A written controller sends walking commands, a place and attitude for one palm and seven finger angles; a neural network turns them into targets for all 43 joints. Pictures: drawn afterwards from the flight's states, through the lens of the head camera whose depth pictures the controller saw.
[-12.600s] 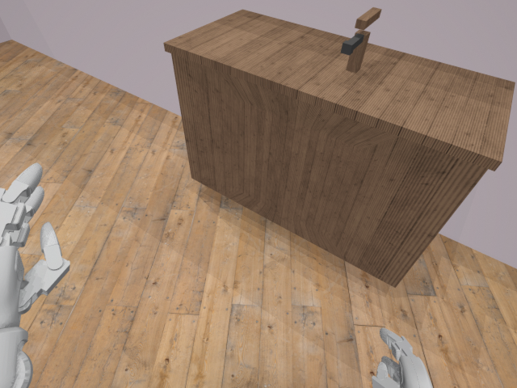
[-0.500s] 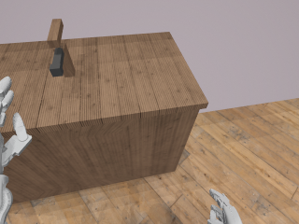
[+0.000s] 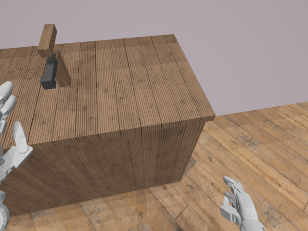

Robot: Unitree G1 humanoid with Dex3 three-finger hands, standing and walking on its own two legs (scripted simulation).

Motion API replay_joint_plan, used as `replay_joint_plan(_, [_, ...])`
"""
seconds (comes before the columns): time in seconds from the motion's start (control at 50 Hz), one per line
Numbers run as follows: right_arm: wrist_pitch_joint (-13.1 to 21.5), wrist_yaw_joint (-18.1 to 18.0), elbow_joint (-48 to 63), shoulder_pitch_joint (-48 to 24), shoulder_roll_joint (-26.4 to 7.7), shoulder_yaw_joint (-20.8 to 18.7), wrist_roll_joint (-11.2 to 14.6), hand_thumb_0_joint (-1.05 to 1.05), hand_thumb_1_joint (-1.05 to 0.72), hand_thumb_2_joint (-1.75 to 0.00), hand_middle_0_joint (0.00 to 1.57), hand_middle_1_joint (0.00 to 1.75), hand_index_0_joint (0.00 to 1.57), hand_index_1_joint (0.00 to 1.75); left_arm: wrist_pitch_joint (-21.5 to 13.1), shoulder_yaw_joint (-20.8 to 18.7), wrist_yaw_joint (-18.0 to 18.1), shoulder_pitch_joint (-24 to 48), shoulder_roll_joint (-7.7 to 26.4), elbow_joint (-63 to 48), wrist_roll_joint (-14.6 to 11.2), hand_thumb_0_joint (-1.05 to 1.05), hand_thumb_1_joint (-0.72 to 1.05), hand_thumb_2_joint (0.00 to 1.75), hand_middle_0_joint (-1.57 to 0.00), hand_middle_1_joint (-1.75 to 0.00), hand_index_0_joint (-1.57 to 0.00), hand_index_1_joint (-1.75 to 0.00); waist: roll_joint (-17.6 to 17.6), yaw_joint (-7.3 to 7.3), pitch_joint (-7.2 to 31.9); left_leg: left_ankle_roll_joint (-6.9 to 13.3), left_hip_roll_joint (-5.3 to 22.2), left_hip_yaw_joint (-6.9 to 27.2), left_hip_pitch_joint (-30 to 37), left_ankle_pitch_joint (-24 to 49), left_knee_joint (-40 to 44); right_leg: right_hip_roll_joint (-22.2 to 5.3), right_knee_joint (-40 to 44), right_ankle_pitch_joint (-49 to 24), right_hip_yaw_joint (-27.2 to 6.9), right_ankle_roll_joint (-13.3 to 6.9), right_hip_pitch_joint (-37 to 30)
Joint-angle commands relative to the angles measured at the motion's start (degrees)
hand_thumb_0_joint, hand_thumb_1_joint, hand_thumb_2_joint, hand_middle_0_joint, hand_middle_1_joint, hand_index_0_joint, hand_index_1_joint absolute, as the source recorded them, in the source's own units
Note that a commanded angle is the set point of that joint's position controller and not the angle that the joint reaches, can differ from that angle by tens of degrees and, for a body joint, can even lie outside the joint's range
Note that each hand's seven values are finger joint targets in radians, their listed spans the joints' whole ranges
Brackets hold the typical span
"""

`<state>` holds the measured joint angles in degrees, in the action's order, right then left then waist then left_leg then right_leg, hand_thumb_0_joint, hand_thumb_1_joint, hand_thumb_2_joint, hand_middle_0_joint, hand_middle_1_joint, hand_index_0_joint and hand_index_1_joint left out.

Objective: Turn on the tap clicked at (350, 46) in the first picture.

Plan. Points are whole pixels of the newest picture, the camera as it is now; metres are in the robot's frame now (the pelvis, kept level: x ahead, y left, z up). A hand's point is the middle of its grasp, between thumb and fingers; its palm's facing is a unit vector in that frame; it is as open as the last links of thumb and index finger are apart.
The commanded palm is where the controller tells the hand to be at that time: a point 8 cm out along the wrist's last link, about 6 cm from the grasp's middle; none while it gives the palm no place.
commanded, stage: come to a stop and stand still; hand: left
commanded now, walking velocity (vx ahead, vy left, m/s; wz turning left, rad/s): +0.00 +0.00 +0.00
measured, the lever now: (48, 82) +0.44 +0.33 +0.12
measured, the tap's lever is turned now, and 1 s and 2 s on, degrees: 0 0 0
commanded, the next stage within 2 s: look again from close up in 0.22 s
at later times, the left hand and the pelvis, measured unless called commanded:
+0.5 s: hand (23, 164) +0.19 +0.25 +0.16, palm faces +0.41 -0.83 -0.38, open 7.4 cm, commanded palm +0.14 +0.28 +0.17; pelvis -0.02 +0.00 +0.00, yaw +0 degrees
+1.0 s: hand (38, 152) +0.22 +0.24 +0.15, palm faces +0.45 -0.83 -0.34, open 7.4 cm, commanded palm +0.17 +0.27 +0.17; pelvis +0.01 -0.01 -0.01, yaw -1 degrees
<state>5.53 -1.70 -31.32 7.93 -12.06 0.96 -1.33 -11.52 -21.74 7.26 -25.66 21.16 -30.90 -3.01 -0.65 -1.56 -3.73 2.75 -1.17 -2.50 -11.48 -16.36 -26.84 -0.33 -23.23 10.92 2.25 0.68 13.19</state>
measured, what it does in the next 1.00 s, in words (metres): stands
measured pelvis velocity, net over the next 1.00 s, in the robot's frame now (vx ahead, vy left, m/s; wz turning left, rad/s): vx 0.01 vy -0.01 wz -0.03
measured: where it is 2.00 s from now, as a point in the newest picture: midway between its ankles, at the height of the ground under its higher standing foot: outside the picture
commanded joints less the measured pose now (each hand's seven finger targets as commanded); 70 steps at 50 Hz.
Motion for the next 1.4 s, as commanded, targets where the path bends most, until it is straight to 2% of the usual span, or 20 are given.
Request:
replay_joint_plan(0.0, [1.76,-0.89,7.91,-2.61,-7.20,-2.75,0.32,0.00,-0.90,-0.90,0.20,0.30,0.20,0.30,-1.83,-5.07,1.11,-1.40,6.27,-5.43,-0.86,0.00,0.90,0.90,-0.20,-0.30,-0.20,-0.30,-0.09,0.67,12.98,-4.39,4.40,1.92,1.11,23.59,3.00,-1.82,-0.21,-20.64,-2.12,-1.59,-9.13])
replay_joint_plan(0.18, [2.19,-2.01,7.76,-4.59,-7.20,-2.19,0.04,0.00,-0.90,-0.90,0.20,0.30,0.20,0.30,-1.55,-4.43,1.81,8.35,9.02,-9.80,-0.28,0.00,0.90,0.90,-0.20,-0.30,-0.20,-0.30,-3.35,0.33,10.87,-3.27,2.90,1.96,0.58,13.71,6.17,-1.45,2.82,-14.35,-2.91,-1.23,-8.67])
replay_joint_plan(0.28, [2.21,-1.89,7.94,-4.36,-7.07,-2.18,-0.13,0.00,-0.90,-0.90,0.20,0.30,0.20,0.30,-1.81,-5.37,2.17,5.32,9.33,-9.97,-0.37,0.00,0.90,0.90,-0.20,-0.30,-0.20,-0.30,-5.11,0.11,10.92,-3.75,2.59,2.42,-0.48,14.01,7.01,-1.17,3.10,-13.12,-2.20,-1.37,-10.25])
replay_joint_plan(0.38, [1.41,-1.72,8.07,-3.83,-7.04,-2.45,0.05,0.00,-0.90,-0.90,0.20,0.30,0.20,0.30,-1.53,-5.35,1.76,-0.49,7.76,-5.30,-0.99,0.00,0.90,0.90,-0.20,-0.30,-0.20,-0.30,-1.12,0.16,9.65,-3.68,2.76,2.61,-2.24,11.01,7.93,-1.05,4.29,-10.65,-2.06,-1.14,-10.04])
replay_joint_plan(0.52, [1.37,-1.99,7.72,-3.24,-7.28,-2.45,0.32,0.00,-0.90,-0.90,0.20,0.30,0.20,0.30,-1.95,-2.96,1.57,5.14,6.84,-6.10,-0.41,0.00,0.90,0.90,-0.20,-0.30,-0.20,-0.30,-2.97,0.58,7.13,-3.45,2.94,3.20,-3.59,3.22,11.06,0.17,5.62,-3.82,-1.43,-0.45,-7.74])
replay_joint_plan(0.68, [1.91,-2.08,7.55,-3.42,-7.27,-2.49,-0.02,0.00,-0.90,-0.90,0.20,0.30,0.20,0.30,-1.97,-4.37,2.03,5.54,8.49,-7.82,-0.04,0.00,0.90,0.90,-0.20,-0.30,-0.20,-0.30,-4.20,0.07,9.11,-4.27,2.42,3.53,-2.71,7.23,11.14,0.39,4.24,-7.01,-1.05,-0.51,-10.06])
replay_joint_plan(0.74, [1.66,-2.06,7.48,-3.56,-7.08,-2.73,-0.25,0.00,-0.90,-0.90,0.20,0.30,0.20,0.30,-1.72,-3.81,2.03,4.36,7.25,-6.48,-0.20,0.00,0.90,0.90,-0.20,-0.30,-0.20,-0.30,-1.49,0.38,8.62,-3.34,4.03,3.94,-3.78,-3.50,10.84,0.34,2.56,-0.14,-1.80,-1.36,-8.18])
replay_joint_plan(0.82, [1.45,-2.38,7.49,-3.85,-7.05,-2.50,-0.06,0.00,-0.90,-0.90,0.20,0.30,0.20,0.30,-1.17,-2.88,2.21,4.87,5.93,-5.75,0.01,0.00,0.90,0.90,-0.20,-0.30,-0.20,-0.30,-4.77,0.90,5.63,-1.13,7.40,7.69,-6.64,-20.02,13.54,1.76,-2.16,6.95,-1.61,-1.98,-3.05])
replay_joint_plan(0.9, [1.57,-2.84,7.46,-3.89,-7.05,-2.35,0.02,0.00,-0.90,-0.90,0.20,0.30,0.20,0.30,-1.00,-2.73,2.50,8.00,6.29,-5.66,0.32,0.00,0.90,0.90,-0.20,-0.30,-0.20,-0.30,-4.77,1.16,4.11,0.67,9.05,8.49,-6.30,-17.56,10.92,1.77,-5.67,4.83,-1.70,-2.67,-0.56])
replay_joint_plan(0.96, [1.69,-2.65,7.50,-3.50,-7.13,-2.56,-0.01,0.00,-0.90,-0.90,0.20,0.30,0.20,0.30,-1.02,-2.87,2.46,8.82,6.78,-5.93,0.28,0.00,0.90,0.90,-0.20,-0.30,-0.20,-0.30,-1.02,0.96,5.39,0.42,6.60,4.65,-6.72,-7.83,2.93,-0.26,-4.60,0.85,-6.48,-4.79,-2.96])
replay_joint_plan(1.02, [1.95,-2.06,7.33,-3.66,-6.89,-2.71,0.24,0.00,-0.90,-0.90,0.20,0.30,0.20,0.30,-1.69,-3.55,2.50,9.35,8.07,-8.15,0.01,0.00,0.90,0.90,-0.20,-0.30,-0.20,-0.30,3.42,0.84,7.55,-1.21,2.89,-0.07,-8.18,1.09,-10.78,-6.24,-2.62,-3.46,-16.79,-9.37,-6.11])
replay_joint_plan(1.08, [1.66,-1.06,7.12,-4.19,-6.74,-3.17,0.98,0.00,-0.90,-0.90,0.20,0.30,0.20,0.30,-2.59,-5.68,3.15,7.44,10.41,-10.95,-0.15,0.00,0.90,0.90,-0.20,-0.30,-0.20,-0.30,5.97,0.44,10.06,-2.58,1.81,-0.67,-16.70,-2.82,-20.98,-14.02,-1.55,-15.17,-26.83,-14.62,-16.01])
replay_joint_plan(1.1, [1.33,-0.74,7.17,-4.41,-6.56,-2.99,1.02,0.00,-0.90,-0.90,0.20,0.30,0.20,0.30,-3.05,-5.94,3.28,5.47,10.13,-11.18,-0.17,0.00,0.90,0.90,-0.20,-0.30,-0.20,-0.30,5.47,0.03,9.58,-2.44,2.70,0.94,-19.46,-8.22,-21.77,-15.11,-2.29,-19.37,-26.77,-15.24,-17.91])
replay_joint_plan(1.14, [0.46,-0.29,6.61,-4.16,-6.35,-2.78,1.22,0.00,-0.90,-0.90,0.20,0.30,0.20,0.30,-3.77,-6.99,3.29,1.93,9.86,-11.33,-0.47,0.00,0.90,0.90,-0.20,-0.30,-0.20,-0.30,3.84,-0.04,8.68,-1.41,4.68,3.57,-18.55,-12.55,-17.13,-14.50,-4.60,-20.06,-23.40,-13.63,-16.33])
replay_joint_plan(1.18, [-0.16,-0.43,6.13,-3.34,-6.78,-2.87,1.31,0.00,-0.90,-0.90,0.20,0.30,0.20,0.30,-3.81,-7.80,3.09,1.30,10.00,-13.46,-1.03,0.00,0.90,0.90,-0.20,-0.30,-0.20,-0.30,-2.02,2.56,9.99,-0.87,4.96,3.55,-1.87,0.45,-2.48,-9.40,-13.31,-17.01,-15.34,-8.96,-5.43])
replay_joint_plan(1.2, [-0.20,-0.90,6.77,-3.42,-7.44,-3.15,1.32,0.00,-0.90,-0.90,0.20,0.30,0.20,0.30,-3.91,-8.06,2.80,0.15,9.85,-14.69,-1.51,0.00,0.90,0.90,-0.20,-0.30,-0.20,-0.30,-9.25,3.15,11.16,0.87,7.43,8.79,9.61,13.51,2.24,-1.07,-23.07,-12.00,-6.57,-4.51,4.93])
replay_joint_plan(1.22, [0.01,-0.81,7.62,-3.31,-7.52,-3.45,1.42,0.00,-0.90,-0.90,0.20,0.30,0.20,0.30,-4.16,-7.79,2.66,-0.15,9.84,-15.78,-1.48,0.00,0.90,0.90,-0.20,-0.30,-0.20,-0.30,-15.96,3.13,11.35,3.27,14.66,17.94,20.45,27.37,4.03,3.21,-31.64,11.01,-0.28,-1.23,20.04])
replay_joint_plan(1.26, [0.96,-0.57,7.50,-3.20,-6.58,-3.34,0.67,0.00,-0.90,-0.90,0.20,0.30,0.20,0.30,-3.76,-7.09,2.48,2.96,9.89,-14.75,-0.91,0.00,0.90,0.90,-0.20,-0.30,-0.20,-0.30,-15.17,3.40,7.28,7.17,18.78,21.73,18.36,26.97,7.17,2.00,-42.97,20.11,-1.74,-1.65,26.69])
replay_joint_plan(1.32, [2.52,-0.32,6.00,-1.70,-6.82,-3.57,0.88,0.00,-0.90,-0.90,0.20,0.30,0.20,0.30,-2.52,-4.91,2.14,6.82,8.69,-11.66,-0.23,0.00,0.90,0.90,-0.20,-0.30,-0.20,-0.30,-6.83,3.38,3.04,6.88,16.75,14.28,17.55,30.96,6.71,-0.54,-40.73,15.63,0.30,-1.61,29.85])
replay_joint_plan(1.38, [2.78,-0.67,7.14,-3.24,-6.62,-2.73,1.21,0.00,-0.90,-0.90,0.20,0.30,0.20,0.30,-0.64,-5.93,1.94,3.09,9.18,-8.72,-0.31,0.00,0.90,0.90,-0.20,-0.30,-0.20,-0.30,-6.84,1.92,3.13,2.52,11.70,2.54,8.77,33.43,5.53,-0.20,-20.66,6.27,5.48,-1.67,13.44])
